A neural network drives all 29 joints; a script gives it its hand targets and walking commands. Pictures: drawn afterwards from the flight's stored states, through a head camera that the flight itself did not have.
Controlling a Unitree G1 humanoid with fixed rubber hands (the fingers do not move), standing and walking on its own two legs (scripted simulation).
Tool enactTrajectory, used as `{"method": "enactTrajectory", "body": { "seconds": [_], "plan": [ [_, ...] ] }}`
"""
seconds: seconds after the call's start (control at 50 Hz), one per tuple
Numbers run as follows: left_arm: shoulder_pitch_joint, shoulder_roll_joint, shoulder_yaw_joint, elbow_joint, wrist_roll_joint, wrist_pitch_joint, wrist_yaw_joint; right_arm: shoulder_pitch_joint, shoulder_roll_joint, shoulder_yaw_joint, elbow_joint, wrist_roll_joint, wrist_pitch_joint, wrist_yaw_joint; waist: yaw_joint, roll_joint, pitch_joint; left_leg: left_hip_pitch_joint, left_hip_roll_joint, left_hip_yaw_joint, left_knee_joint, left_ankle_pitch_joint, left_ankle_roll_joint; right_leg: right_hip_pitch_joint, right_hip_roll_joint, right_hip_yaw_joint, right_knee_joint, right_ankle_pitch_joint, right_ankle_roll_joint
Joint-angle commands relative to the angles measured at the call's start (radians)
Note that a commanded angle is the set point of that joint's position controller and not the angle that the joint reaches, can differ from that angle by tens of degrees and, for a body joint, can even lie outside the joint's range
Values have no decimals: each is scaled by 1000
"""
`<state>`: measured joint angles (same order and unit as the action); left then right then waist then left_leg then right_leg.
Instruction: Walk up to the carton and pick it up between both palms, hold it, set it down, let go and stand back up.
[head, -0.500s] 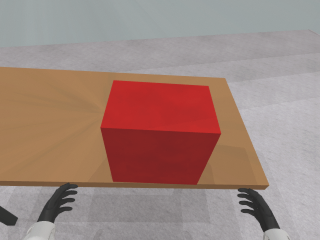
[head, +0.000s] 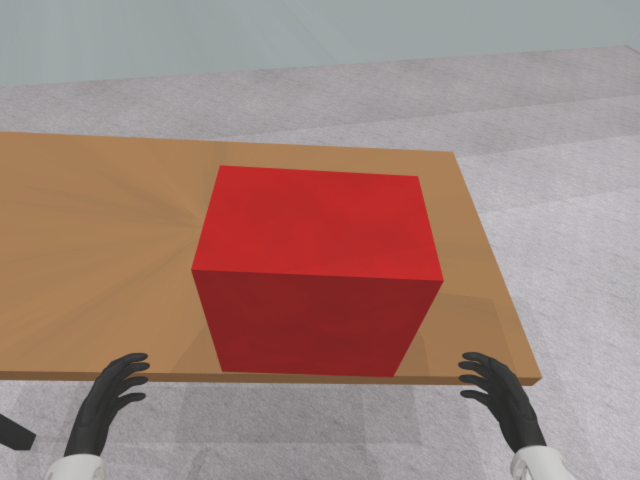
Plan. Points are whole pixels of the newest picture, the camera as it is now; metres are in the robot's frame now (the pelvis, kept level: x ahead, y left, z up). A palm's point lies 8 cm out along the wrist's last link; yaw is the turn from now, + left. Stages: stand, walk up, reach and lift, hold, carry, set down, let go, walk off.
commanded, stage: reach and lift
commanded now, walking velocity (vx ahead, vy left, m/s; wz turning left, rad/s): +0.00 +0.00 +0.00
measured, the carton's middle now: (313, 280) +0.40 +0.02 -0.01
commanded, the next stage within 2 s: none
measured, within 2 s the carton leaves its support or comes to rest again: neither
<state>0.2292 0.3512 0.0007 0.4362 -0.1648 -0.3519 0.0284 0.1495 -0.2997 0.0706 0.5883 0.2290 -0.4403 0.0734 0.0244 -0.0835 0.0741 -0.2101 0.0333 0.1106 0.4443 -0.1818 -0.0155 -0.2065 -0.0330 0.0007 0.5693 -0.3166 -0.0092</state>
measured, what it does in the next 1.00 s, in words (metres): stands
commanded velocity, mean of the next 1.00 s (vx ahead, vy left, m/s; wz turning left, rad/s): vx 0.00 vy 0.00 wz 0.00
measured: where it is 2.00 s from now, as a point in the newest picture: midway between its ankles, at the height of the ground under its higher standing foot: outside the picture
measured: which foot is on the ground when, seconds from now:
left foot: down 0.00-1.00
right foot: down 0.00-1.00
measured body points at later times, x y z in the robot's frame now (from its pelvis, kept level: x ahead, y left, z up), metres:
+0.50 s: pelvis +0.01 +0.00 +0.00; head +0.01 +0.01 +0.45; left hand +0.28 +0.24 +0.04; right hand +0.28 -0.22 +0.03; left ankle +0.04 +0.14 -0.74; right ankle +0.00 -0.11 -0.74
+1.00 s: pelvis +0.00 +0.00 +0.00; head +0.00 +0.01 +0.45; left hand +0.34 +0.25 +0.11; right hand +0.34 -0.20 +0.11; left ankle +0.04 +0.14 -0.74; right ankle +0.00 -0.11 -0.74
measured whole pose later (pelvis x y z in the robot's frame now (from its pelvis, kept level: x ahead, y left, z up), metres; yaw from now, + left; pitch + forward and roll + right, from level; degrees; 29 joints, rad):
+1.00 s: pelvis +0.00 +0.00 +0.00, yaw +0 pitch -3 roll +2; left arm -0.35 0.35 0.11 0.18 -0.23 0.48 0.03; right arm -0.24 -0.32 -0.01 0.16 0.32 0.27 -0.06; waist 0.02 -0.08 0.04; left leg -0.19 0.03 0.11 0.38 -0.14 -0.02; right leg -0.20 -0.03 0.00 0.53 -0.29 -0.01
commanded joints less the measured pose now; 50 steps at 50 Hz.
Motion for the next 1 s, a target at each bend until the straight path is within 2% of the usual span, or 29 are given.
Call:
{"method": "enactTrajectory", "body": {
  "seconds": [0.0,0.02,0.08,0.16,0.2,0.22,0.24,0.28,0.32,0.36,0.38,0.44,0.48,0.56,0.6,0.64,0.66,0.7,0.72,0.74,0.76,0.78,0.82,0.84,0.88,0.92,0.94,0.96,0.98],
  "plan": [
    [-136,101,24,-119,-138,-11,-11,-124,-71,-48,-318,108,3,-16,67,54,-205,223,-60,-64,-70,123,-2,-81,43,44,-269,26,-17],
    [-144,90,22,-160,-139,-3,-1,-118,-89,-43,-319,108,18,-9,71,94,-205,239,-61,-57,-69,134,-8,-101,45,42,-265,34,-16],
    [-208,107,13,-186,-164,26,-1,-156,-91,-76,-326,99,61,-9,43,77,-177,226,-55,-65,-93,34,-5,-133,41,48,-284,-38,-17],
    [-275,127,10,-198,-162,95,18,-238,-103,-85,-386,99,122,-13,75,121,-160,179,-55,-66,-111,-20,-2,-132,40,53,-275,-72,-16],
    [-329,121,15,-259,-165,138,28,-255,-117,-114,-392,110,153,-12,58,124,-236,208,-51,-69,-97,17,-2,-116,45,51,-269,-18,-12],
    [-323,118,15,-252,-171,159,26,-277,-136,-101,-422,111,164,-19,66,100,-198,198,-55,-67,-110,5,2,-124,40,53,-269,-23,-11],
    [-336,122,11,-246,-169,185,25,-275,-131,-126,-430,100,170,-19,46,100,-213,220,-43,-77,-112,15,0,-120,49,49,-277,8,-12],
    [-376,112,28,-284,-162,256,26,-342,-134,-102,-489,130,212,-30,62,103,-213,213,-58,-67,-110,25,15,-101,42,55,-278,28,-4],
    [-384,132,48,-339,-174,317,22,-333,-154,-110,-529,130,253,-46,53,83,-236,249,-53,-67,-116,102,11,-76,51,43,-276,109,-1],
    [-415,134,92,-351,-149,381,20,-360,-163,-113,-548,149,288,-58,71,112,-231,261,-56,-61,-118,112,5,-85,47,46,-287,83,-4],
    [-404,133,116,-396,-132,416,23,-336,-157,-110,-546,152,307,-62,76,131,-213,278,-59,-53,-115,188,-4,-61,57,36,-286,156,-1],
    [-421,180,179,-443,-118,507,12,-358,-208,-137,-594,157,358,-87,68,100,-279,303,-69,-51,-95,302,-1,-1,61,41,-284,268,11],
    [-395,158,190,-523,-95,561,8,-327,-203,-135,-634,170,391,-103,60,126,-252,339,-61,-48,-107,338,-10,21,59,39,-300,307,12],
    [-430,170,237,-579,-102,624,3,-378,-223,-125,-677,187,455,-120,68,112,-263,309,-67,-47,-92,392,-8,30,55,46,-277,372,23],
    [-453,163,251,-588,-105,665,4,-397,-231,-140,-700,171,485,-134,55,95,-266,324,-60,-51,-94,380,-11,17,52,44,-284,360,22],
    [-546,206,285,-596,-108,678,-5,-466,-248,-149,-733,165,501,-142,64,62,-294,317,-63,-50,-109,326,9,29,44,56,-286,336,37],
    [-551,217,279,-570,-122,690,-5,-490,-246,-142,-753,168,517,-145,71,78,-270,277,-71,-41,-110,292,10,34,41,60,-280,332,37],
    [-602,202,278,-539,-119,719,-2,-514,-234,-137,-682,182,557,-147,71,114,-240,268,-66,-36,-114,285,6,29,37,53,-279,327,36],
    [-619,213,283,-531,-121,730,-11,-522,-244,-133,-679,180,569,-147,66,96,-262,275,-64,-45,-113,291,7,31,44,60,-283,299,31],
    [-682,218,272,-550,-107,745,-7,-567,-253,-170,-663,170,578,-145,40,128,-277,279,-56,-63,-113,271,0,23,48,56,-286,279,19],
    [-738,236,278,-560,-128,751,-4,-611,-276,-196,-667,166,591,-145,32,105,-310,280,-55,-59,-114,242,9,5,50,57,-285,257,23],
    [-753,245,284,-515,-119,760,-3,-637,-258,-183,-664,166,598,-147,45,91,-291,260,-58,-48,-121,221,14,8,48,60,-289,256,27],
    [-775,248,292,-554,-107,784,6,-652,-267,-176,-669,180,612,-146,55,137,-329,267,-64,-54,-112,269,4,37,53,62,-266,301,27],
    [-778,247,296,-502,-108,800,3,-674,-268,-159,-643,192,632,-145,62,117,-322,261,-61,-51,-110,272,11,32,52,64,-269,309,25],
    [-870,236,315,-369,-88,824,-6,-739,-276,-165,-520,170,666,-146,53,86,-265,220,-57,-44,-130,203,21,20,54,56,-277,262,28],
    [-932,208,289,-373,-77,837,-6,-825,-279,-156,-495,186,690,-132,52,94,-267,209,-45,-55,-142,155,23,1,50,54,-280,221,20],
    [-959,230,286,-369,-64,844,3,-825,-291,-174,-445,171,704,-129,42,137,-293,227,-41,-61,-149,155,15,-1,53,51,-276,241,18],
    [-918,206,294,-337,-43,855,-2,-797,-301,-179,-441,164,710,-131,39,112,-263,211,-42,-55,-155,141,15,21,54,51,-287,231,16],
    [-920,195,291,-367,-43,867,-2,-790,-315,-187,-401,164,723,-129,31,129,-297,245,-37,-62,-150,178,3,35,62,47,-283,271,12]
  ]
}}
